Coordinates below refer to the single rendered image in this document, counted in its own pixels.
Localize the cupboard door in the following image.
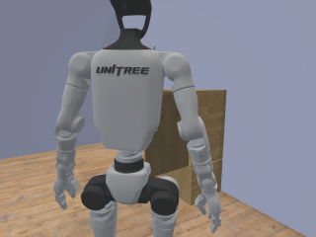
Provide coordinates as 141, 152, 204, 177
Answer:
144, 94, 189, 177

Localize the robot left thigh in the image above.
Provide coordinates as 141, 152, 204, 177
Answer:
81, 173, 119, 237

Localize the robot left upper arm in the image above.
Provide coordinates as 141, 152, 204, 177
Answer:
56, 51, 97, 133

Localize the robot right forearm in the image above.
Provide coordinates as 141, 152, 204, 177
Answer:
187, 117, 218, 195

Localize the humanoid robot head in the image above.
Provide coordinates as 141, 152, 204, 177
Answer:
103, 0, 153, 50

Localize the robot right upper arm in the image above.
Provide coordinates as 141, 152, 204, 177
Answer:
160, 51, 203, 141

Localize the robot right hand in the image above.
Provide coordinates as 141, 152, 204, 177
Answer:
195, 191, 222, 234

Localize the robot left hand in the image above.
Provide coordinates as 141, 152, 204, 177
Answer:
53, 172, 81, 209

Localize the robot left forearm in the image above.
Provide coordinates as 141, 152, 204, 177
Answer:
54, 122, 78, 178

